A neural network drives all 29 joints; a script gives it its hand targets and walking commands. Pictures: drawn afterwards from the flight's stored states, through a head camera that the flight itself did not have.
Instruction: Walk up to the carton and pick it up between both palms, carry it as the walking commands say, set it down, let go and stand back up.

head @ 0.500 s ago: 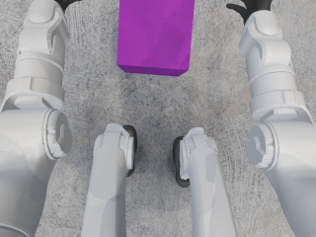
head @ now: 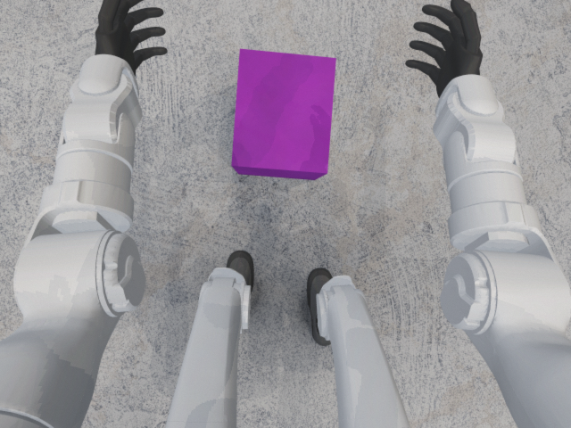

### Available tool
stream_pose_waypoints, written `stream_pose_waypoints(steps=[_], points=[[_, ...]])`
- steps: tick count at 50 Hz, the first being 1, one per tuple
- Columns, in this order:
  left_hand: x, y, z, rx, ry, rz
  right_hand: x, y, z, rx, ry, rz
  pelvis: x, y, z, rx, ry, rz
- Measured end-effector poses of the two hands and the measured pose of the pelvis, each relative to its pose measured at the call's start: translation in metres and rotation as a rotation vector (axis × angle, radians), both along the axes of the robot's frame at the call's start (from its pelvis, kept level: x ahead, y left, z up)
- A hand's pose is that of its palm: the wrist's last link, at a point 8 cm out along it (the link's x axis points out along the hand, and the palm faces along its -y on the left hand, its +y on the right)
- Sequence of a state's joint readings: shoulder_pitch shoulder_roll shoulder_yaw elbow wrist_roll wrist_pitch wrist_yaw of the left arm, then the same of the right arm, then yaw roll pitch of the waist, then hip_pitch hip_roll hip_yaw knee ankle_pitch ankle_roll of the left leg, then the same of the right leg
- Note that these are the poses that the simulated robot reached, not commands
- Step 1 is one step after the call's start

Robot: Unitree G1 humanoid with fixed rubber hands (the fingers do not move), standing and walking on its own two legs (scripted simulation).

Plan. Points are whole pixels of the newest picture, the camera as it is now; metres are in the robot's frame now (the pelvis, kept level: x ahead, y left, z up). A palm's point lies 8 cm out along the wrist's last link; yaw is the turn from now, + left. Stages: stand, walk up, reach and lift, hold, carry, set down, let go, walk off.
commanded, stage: set down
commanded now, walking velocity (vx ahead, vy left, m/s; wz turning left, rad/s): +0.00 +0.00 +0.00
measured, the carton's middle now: (281, 122) +0.56 +0.01 -0.53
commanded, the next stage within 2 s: let go in 0.16 s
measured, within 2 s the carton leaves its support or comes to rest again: neither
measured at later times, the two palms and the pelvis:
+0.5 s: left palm (91, 110) +0.45 +0.22 -0.05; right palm (495, 127) +0.45 -0.19 -0.04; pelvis +0.04 +0.00 +0.08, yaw +1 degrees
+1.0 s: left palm out of the picture +0.26 +0.23 +0.07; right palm out of the picture +0.28 -0.24 +0.07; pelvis +0.09 -0.01 +0.15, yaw +3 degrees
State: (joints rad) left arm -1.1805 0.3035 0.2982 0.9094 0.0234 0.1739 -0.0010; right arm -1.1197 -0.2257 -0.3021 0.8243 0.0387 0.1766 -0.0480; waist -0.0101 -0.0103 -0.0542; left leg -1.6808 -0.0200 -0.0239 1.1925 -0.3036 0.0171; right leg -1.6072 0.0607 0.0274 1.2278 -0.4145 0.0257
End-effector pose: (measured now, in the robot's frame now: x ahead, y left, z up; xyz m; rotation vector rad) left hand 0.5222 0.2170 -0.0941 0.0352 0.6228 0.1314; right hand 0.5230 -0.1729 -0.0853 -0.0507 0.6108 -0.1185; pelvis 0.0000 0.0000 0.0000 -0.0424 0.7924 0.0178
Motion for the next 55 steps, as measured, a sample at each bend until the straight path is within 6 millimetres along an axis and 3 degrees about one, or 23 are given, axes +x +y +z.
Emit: stream_pose_waypoints(steps=[7, 14, 18, 24, 35, 47, 51, 55], points=[[-0.004, -0.001, 0.028, -0.003, 0.014, -0.007, -0.003, 0.001, 0.029, 0.003, 0.004, 0.01, 0.007, 0.002, 0.031, 0.001, -0.017, 0.0], [-0.008, -0.006, 0.031, 0.013, 0.039, -0.02, -0.008, 0.002, 0.03, -0.014, 0.029, 0.02, 0.013, 0.002, 0.046, 0.001, -0.026, 0.004], [-0.02, -0.005, 0.029, 0.051, 0.058, -0.03, -0.02, -0.002, 0.029, -0.049, 0.051, 0.04, 0.019, 0.001, 0.054, 0.003, -0.03, 0.006], [-0.065, 0.003, 0.043, 0.112, 0.109, -0.056, -0.063, -0.016, 0.042, -0.089, 0.105, 0.097, 0.035, 0.0, 0.073, 0.013, -0.078, 0.009], [-0.147, 0.012, 0.109, 0.12, 0.138, -0.065, -0.14, -0.044, 0.105, -0.09, 0.137, 0.1, 0.061, -0.007, 0.111, 0.038, -0.293, 0.011], [-0.243, 0.015, 0.154, 0.111, 0.166, -0.038, -0.225, -0.056, 0.15, -0.098, 0.169, 0.112, 0.084, -0.012, 0.141, 0.062, -0.577, 0.021], [-0.265, 0.015, 0.166, 0.113, 0.175, -0.043, -0.246, -0.065, 0.162, -0.1, 0.173, 0.105, 0.091, -0.012, 0.147, 0.069, -0.663, 0.02], [-0.275, 0.013, 0.173, 0.111, 0.177, -0.053, -0.258, -0.068, 0.169, -0.098, 0.175, 0.11, 0.093, -0.012, 0.149, 0.073, -0.74, 0.018]])
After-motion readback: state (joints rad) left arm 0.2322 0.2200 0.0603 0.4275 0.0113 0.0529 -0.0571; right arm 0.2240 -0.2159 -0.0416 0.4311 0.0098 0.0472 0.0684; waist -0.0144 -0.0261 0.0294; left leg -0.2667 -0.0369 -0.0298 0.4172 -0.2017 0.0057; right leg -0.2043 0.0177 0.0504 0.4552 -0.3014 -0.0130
